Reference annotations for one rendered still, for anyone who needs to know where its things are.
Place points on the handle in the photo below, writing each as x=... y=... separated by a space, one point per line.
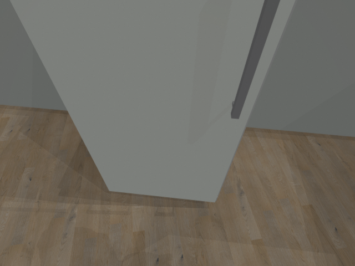
x=262 y=30

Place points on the fridge door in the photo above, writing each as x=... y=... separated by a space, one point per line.
x=149 y=84

